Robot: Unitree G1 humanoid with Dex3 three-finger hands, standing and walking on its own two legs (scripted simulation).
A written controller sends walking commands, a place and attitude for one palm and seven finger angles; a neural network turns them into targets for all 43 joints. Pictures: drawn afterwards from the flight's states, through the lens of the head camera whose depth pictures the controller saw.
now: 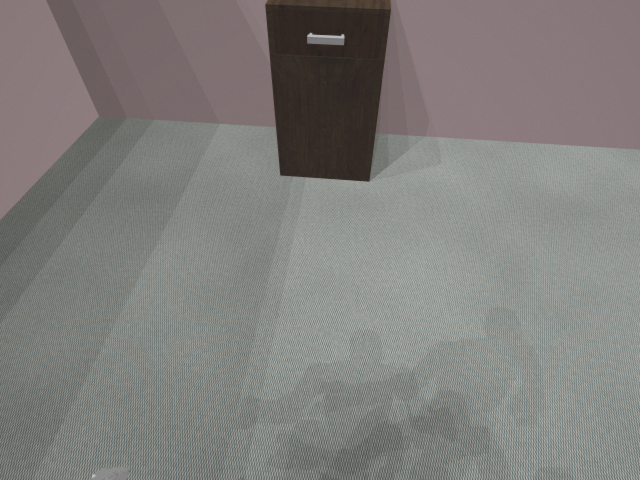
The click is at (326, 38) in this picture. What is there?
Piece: drawer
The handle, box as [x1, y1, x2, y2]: [307, 33, 344, 44]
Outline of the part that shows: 307,36 307,43 343,44 344,37 343,34 340,36 313,35 311,33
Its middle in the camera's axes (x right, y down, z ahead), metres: +0.02 -0.76 +1.46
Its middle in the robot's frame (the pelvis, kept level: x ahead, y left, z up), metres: +1.59 +0.05 -0.08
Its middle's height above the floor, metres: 0.69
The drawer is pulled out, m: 0.00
